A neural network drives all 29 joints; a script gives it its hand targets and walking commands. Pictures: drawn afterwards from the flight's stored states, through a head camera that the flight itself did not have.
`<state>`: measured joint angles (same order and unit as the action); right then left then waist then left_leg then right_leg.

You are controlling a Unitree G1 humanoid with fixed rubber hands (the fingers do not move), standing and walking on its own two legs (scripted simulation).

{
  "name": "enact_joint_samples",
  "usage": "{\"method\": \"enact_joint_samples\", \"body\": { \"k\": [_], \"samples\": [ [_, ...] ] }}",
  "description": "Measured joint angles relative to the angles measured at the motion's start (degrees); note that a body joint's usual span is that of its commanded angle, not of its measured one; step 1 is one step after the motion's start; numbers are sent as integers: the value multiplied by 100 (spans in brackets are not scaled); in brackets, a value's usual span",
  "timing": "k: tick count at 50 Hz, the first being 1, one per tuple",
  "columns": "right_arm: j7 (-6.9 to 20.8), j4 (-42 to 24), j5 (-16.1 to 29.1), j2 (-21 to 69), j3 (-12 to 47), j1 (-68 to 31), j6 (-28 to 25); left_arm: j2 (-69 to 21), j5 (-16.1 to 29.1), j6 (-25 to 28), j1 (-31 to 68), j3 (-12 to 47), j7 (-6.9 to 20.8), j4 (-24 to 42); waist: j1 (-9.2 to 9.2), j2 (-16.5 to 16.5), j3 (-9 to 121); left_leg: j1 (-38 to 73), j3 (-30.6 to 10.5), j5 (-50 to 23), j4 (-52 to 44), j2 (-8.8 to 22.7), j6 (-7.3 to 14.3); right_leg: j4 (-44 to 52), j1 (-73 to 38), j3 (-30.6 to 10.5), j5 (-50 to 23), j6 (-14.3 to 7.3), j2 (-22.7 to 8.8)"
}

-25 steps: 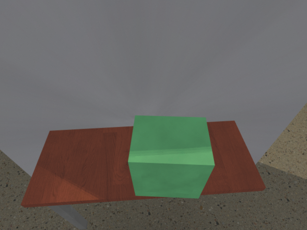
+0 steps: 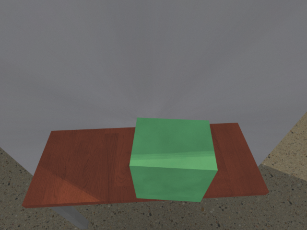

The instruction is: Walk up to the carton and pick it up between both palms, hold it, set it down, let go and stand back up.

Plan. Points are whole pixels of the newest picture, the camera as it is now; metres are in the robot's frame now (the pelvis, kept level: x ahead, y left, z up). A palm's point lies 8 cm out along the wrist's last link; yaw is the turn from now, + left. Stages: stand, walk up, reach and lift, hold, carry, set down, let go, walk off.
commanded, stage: stand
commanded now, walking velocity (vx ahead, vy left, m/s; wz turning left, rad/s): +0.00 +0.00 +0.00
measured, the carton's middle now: (170, 161) +0.35 -0.03 -0.09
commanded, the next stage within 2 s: none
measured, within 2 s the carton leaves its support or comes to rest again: neither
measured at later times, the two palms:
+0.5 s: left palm out of the picture +0.08 +0.29 -0.12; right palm out of the picture +0.08 -0.29 -0.12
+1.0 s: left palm out of the picture +0.07 +0.29 -0.12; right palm out of the picture +0.08 -0.30 -0.12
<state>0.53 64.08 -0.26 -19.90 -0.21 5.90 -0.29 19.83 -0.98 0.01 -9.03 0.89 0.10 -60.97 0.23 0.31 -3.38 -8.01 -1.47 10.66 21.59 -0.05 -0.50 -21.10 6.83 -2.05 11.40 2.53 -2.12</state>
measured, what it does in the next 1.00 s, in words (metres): stands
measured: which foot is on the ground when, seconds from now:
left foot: down 0.00-1.00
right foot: down 0.00-1.00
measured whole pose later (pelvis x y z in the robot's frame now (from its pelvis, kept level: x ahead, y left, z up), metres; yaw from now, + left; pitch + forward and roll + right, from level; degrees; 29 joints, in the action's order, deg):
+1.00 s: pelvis +0.01 +0.00 +0.00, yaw +0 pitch -3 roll +0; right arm 0.5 64.1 -0.5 -19.6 -0.3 5.9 -0.2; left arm 19.6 -1.0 0.0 -8.0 -0.1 0.2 -61.9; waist 0.1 0.2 -3.8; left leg -6.9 -1.4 10.6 20.3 0.5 -0.9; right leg -19.7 5.7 -1.8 11.2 2.3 -1.9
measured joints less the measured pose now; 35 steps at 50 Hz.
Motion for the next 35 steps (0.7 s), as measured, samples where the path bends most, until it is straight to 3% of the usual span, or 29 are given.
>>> {"method": "enact_joint_samples", "body": {
  "k": [35],
  "samples": [
    [-2,4,-18,47,-3,-41,-7,-24,5,15,165,-77,15,-55,-15,10,0,105,10,13,-113,29,-26,92,-92,12,21,-14,4]
  ]
}}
